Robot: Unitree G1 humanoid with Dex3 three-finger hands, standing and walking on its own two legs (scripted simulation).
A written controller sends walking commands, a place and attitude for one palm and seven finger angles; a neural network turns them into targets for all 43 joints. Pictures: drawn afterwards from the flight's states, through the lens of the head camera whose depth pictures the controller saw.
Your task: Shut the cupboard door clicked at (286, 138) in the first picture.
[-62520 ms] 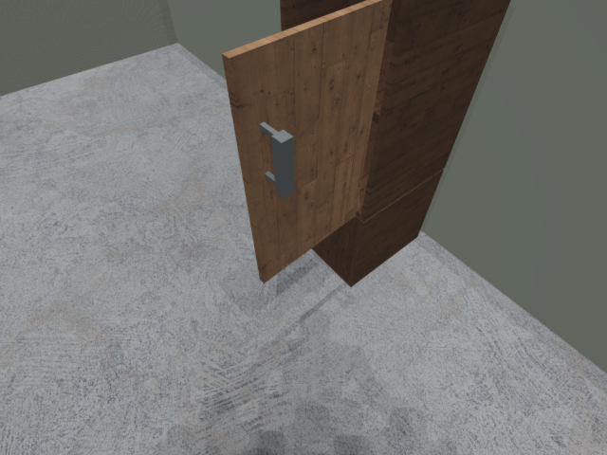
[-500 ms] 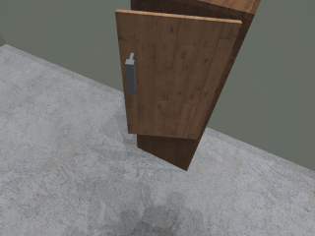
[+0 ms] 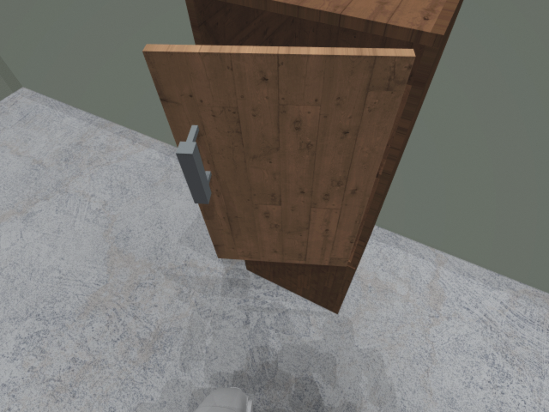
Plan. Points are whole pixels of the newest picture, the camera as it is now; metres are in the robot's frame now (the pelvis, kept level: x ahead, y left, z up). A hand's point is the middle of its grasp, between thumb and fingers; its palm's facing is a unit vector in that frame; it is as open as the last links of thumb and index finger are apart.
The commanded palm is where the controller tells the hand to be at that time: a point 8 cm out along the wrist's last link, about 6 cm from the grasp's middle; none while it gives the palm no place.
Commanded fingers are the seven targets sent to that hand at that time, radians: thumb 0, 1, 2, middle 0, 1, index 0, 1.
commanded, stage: come to a stop and stand still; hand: left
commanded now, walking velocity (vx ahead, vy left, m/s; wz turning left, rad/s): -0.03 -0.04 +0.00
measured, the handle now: (198, 165) +0.48 +0.17 +0.06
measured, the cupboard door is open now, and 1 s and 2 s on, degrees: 23 23 23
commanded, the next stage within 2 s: look again from close up in 0.74 s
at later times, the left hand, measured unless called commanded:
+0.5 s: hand out of the picture +0.00 +0.26 -0.19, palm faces +0.02 -0.98 -0.21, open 7.4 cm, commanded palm none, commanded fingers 0.00 0.90 0.90 -0.20 -0.30 -0.20 -0.30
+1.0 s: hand out of the picture -0.04 +0.23 -0.18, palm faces -0.03 -0.98 -0.19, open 7.4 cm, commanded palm none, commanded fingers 0.00 0.90 0.90 -0.20 -0.30 -0.20 -0.30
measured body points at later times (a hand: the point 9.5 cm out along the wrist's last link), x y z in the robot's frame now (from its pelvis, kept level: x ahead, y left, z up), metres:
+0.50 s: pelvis -0.01 +0.07 +0.00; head +0.01 +0.09 +0.44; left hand +0.00 +0.31 -0.17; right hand +0.04 -0.15 -0.15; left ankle +0.00 +0.16 -0.74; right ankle -0.07 -0.06 -0.75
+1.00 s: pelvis -0.04 +0.07 -0.01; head -0.02 +0.07 +0.44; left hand -0.04 +0.29 -0.17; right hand -0.07 -0.15 -0.17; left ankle +0.00 +0.16 -0.74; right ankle -0.06 -0.06 -0.74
